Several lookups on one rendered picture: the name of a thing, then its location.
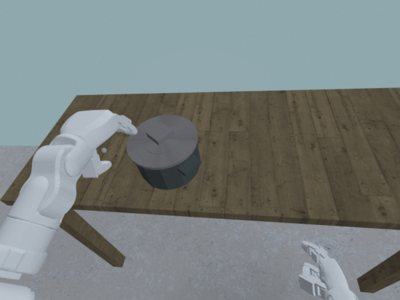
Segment robot left forearm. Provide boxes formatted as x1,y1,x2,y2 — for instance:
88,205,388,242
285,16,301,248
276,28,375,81
0,133,93,279

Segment left robot upper arm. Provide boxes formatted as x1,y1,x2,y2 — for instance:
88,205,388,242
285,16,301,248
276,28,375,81
0,282,36,300

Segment knob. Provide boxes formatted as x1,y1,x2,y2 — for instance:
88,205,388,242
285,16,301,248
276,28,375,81
146,122,174,146

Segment lid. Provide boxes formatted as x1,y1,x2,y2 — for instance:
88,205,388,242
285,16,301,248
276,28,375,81
126,115,198,170

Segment robot left hand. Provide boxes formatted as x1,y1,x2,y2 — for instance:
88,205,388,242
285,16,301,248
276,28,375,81
60,110,138,178

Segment table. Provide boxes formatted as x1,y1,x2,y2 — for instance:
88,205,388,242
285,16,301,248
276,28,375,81
0,87,400,293

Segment robot right forearm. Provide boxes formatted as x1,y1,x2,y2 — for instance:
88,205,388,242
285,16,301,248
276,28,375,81
326,287,359,300

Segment robot right hand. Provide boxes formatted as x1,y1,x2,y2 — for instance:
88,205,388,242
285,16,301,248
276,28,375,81
299,241,349,300

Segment pot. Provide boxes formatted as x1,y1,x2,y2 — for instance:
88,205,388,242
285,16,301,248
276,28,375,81
136,144,202,190

